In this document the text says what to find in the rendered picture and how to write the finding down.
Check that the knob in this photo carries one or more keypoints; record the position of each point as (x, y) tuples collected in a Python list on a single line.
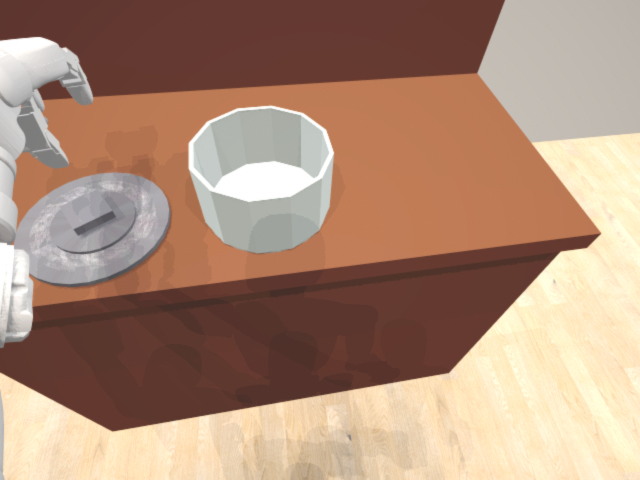
[(87, 212)]

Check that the lid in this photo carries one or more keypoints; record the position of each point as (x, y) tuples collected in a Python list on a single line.
[(59, 257)]

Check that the left robot forearm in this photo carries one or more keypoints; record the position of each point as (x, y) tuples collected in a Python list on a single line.
[(15, 90)]

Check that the left robot hand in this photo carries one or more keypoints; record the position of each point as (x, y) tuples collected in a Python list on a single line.
[(45, 62)]

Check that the table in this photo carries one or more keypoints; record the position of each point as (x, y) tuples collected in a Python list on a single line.
[(442, 212)]

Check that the left robot upper arm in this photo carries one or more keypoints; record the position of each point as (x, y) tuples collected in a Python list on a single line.
[(16, 313)]

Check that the pot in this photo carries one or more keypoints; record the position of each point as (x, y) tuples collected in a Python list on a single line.
[(263, 177)]

